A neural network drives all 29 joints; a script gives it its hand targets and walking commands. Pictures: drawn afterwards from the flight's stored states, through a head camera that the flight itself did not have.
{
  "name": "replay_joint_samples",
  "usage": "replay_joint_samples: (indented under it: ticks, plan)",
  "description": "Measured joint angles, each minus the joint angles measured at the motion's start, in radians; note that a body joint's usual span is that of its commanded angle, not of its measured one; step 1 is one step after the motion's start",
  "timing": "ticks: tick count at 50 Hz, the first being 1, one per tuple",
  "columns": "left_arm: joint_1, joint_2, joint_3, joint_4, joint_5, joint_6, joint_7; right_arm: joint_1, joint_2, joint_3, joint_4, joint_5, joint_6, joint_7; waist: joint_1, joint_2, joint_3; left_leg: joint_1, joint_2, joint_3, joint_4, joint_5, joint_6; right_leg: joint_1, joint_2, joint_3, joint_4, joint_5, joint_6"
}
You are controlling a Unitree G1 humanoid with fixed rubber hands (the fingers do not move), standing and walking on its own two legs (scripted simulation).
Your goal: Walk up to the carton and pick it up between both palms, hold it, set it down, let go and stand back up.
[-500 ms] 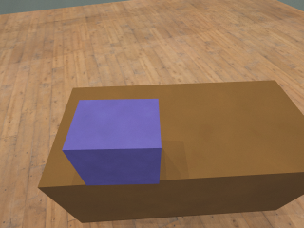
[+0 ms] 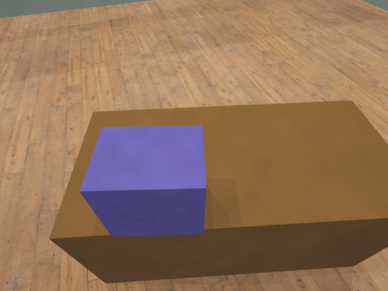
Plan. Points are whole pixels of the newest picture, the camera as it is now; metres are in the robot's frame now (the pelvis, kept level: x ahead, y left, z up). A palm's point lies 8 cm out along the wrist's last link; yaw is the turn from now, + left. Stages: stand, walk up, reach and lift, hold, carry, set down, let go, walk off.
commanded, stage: walk up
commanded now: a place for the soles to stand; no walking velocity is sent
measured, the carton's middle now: (154, 182) +0.42 +0.14 -0.08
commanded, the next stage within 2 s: none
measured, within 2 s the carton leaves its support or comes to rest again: neither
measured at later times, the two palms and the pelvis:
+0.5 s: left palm out of the picture +0.01 +0.51 -0.10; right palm out of the picture +0.05 -0.16 -0.09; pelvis -0.03 +0.16 +0.00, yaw +4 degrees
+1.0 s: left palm out of the picture +0.01 +0.59 -0.16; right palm out of the picture +0.00 -0.08 -0.06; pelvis -0.06 +0.26 -0.02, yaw +5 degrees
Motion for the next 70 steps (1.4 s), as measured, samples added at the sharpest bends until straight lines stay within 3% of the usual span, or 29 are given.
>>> replay_joint_samples:
  ticks: [3,6,12,14,17,19,21,25,30,32,35,37,38,40,42,44,45,48,53,61,70]
  plan:
    - [0.002,0.019,0.0,0.009,0.0,-0.005,0.036,-0.002,0.0,-0.002,-0.054,-0.015,0.046,0.024,0.001,0.012,0.001,-0.076,-0.002,0.001,0.231,-0.144,0.012,0.001,-0.005,0.001,0.022,-0.011,0.002]
    - [0.002,0.049,0.0,0.008,0.0,-0.006,0.058,-0.001,-0.001,-0.004,-0.087,-0.02,0.074,0.045,0.001,0.019,0.001,-0.137,-0.002,0.0,0.399,-0.183,0.013,0.004,-0.023,0.001,0.03,-0.016,0.005]
    - [0.002,0.076,-0.001,0.006,0.0,-0.014,0.068,0.0,-0.002,-0.027,-0.117,-0.022,0.098,0.057,0.0,0.079,0.0,-0.162,0.014,-0.002,0.493,-0.186,0.013,0.003,-0.053,0.0,0.047,-0.027,0.008]
    - [0.002,0.086,-0.001,-0.002,0.0,-0.015,0.068,0.0,-0.002,-0.027,-0.118,-0.022,0.101,0.061,-0.001,0.094,0.0,-0.162,0.026,-0.003,0.46,-0.186,0.013,-0.002,-0.062,0.0,0.06,-0.035,0.008]
    - [0.0,0.114,-0.001,-0.024,0.0,-0.015,0.068,0.012,-0.003,-0.032,-0.119,-0.022,0.093,0.061,-0.002,0.093,0.001,-0.125,0.044,-0.001,0.27,-0.134,0.013,-0.023,-0.085,-0.001,0.113,-0.063,0.008]
    - [-0.007,0.123,-0.001,-0.023,0.0,-0.012,0.069,0.03,0.001,-0.033,-0.111,-0.023,0.083,0.06,-0.003,0.061,0.015,-0.117,0.007,0.021,0.282,-0.085,0.036,-0.054,-0.108,0.006,0.25,-0.18,0.008]
    - [-0.007,0.105,-0.001,-0.016,0.0,-0.008,0.071,0.05,0.001,-0.033,-0.111,-0.024,0.081,0.054,-0.003,0.055,0.014,-0.094,-0.01,0.029,0.254,-0.087,0.065,-0.093,-0.074,0.005,0.402,-0.259,0.008]
    - [-0.007,0.071,-0.001,-0.009,0.0,-0.004,0.071,0.058,0.001,-0.034,-0.115,-0.024,0.074,0.04,-0.004,0.05,0.015,-0.049,-0.039,0.031,0.089,-0.003,0.059,-0.146,-0.025,0.007,0.542,-0.237,0.008]
    - [0.003,0.072,-0.001,0.018,0.0,0.003,0.071,0.058,0.001,-0.034,-0.128,-0.006,0.041,0.015,-0.003,0.045,0.021,-0.042,-0.076,0.034,-0.051,0.084,0.052,-0.149,-0.024,0.009,0.515,-0.156,0.008]
    - [0.016,0.07,-0.002,0.021,0.0,0.003,0.07,0.058,0.002,-0.034,-0.133,0.01,0.035,0.006,-0.003,0.042,0.021,-0.038,-0.086,0.04,-0.093,0.108,0.017,-0.138,-0.024,0.009,0.432,-0.152,0.008]
    - [0.04,0.061,-0.002,0.021,0.0,0.003,0.067,0.049,0.002,-0.044,-0.137,0.018,0.045,-0.008,0.0,0.044,0.03,-0.028,-0.11,0.05,-0.128,0.15,-0.132,-0.044,-0.024,0.002,0.13,-0.19,0.008]
    - [0.055,0.074,-0.001,0.022,0.0,0.003,0.067,0.032,0.002,-0.047,-0.145,0.025,0.051,-0.014,0.001,0.034,0.057,-0.088,-0.147,0.055,0.026,0.143,-0.186,0.06,-0.031,-0.009,-0.12,-0.014,-0.01]
    - [0.058,0.079,-0.001,0.026,0.0,0.003,0.068,0.018,0.002,-0.048,-0.146,0.028,0.051,-0.017,0.003,0.039,0.072,-0.143,-0.15,0.052,0.199,0.031,-0.181,0.068,-0.033,-0.01,-0.126,0.089,-0.005]
    - [0.058,0.069,-0.002,0.037,0.0,0.016,0.07,0.004,0.002,-0.044,-0.146,0.029,0.046,-0.016,0.004,0.055,0.084,-0.174,-0.123,0.021,0.428,-0.124,-0.104,0.067,-0.029,-0.012,-0.03,0.057,0.011]
    - [0.046,0.063,-0.001,0.036,0.0,0.03,0.07,0.023,0.001,-0.043,-0.144,0.03,0.034,-0.009,0.002,0.046,0.056,-0.134,-0.072,-0.023,0.463,-0.228,-0.022,0.047,-0.033,-0.009,0.058,-0.022,0.011]
    - [0.0,0.075,-0.001,0.025,0.0,0.031,0.07,0.052,0.0,-0.044,-0.141,0.03,0.028,-0.012,-0.006,0.019,0.035,-0.076,-0.003,-0.079,0.324,-0.258,0.005,-0.031,-0.038,-0.003,0.195,-0.097,0.011]
    - [-0.036,0.082,-0.001,0.012,0.0,0.036,0.069,0.056,0.006,-0.041,-0.119,0.029,0.024,-0.017,-0.007,-0.009,0.058,-0.077,-0.009,-0.066,0.322,-0.172,0.002,-0.056,-0.037,0.023,0.279,-0.126,0.011]
    - [-0.059,0.098,-0.002,-0.04,0.0,0.047,0.051,0.063,0.03,-0.023,-0.054,0.027,0.018,-0.038,-0.007,-0.094,0.079,-0.069,-0.024,-0.043,0.317,-0.139,0.014,-0.127,0.007,0.076,0.475,-0.167,0.011]
    - [-0.052,0.101,-0.002,-0.043,0.0,0.096,0.006,0.076,0.029,-0.035,-0.037,0.024,-0.009,-0.081,-0.006,-0.144,0.078,-0.05,0.0,-0.041,0.162,-0.064,0.004,-0.187,0.04,0.078,0.649,-0.144,0.011]
    - [-0.034,0.14,-0.002,-0.039,0.0,0.111,-0.01,0.086,0.029,-0.036,-0.037,0.026,-0.055,-0.1,-0.005,-0.147,0.079,-0.043,0.038,-0.04,0.09,-0.031,-0.007,-0.188,0.04,0.081,0.639,-0.114,0.011]
    - [-0.034,0.135,-0.002,-0.058,0.0,0.111,-0.02,0.087,0.029,-0.036,-0.044,0.026,-0.06,-0.096,-0.005,-0.142,0.079,-0.02,0.049,-0.04,0.107,-0.056,-0.042,-0.188,0.028,0.082,0.442,-0.145,0.011]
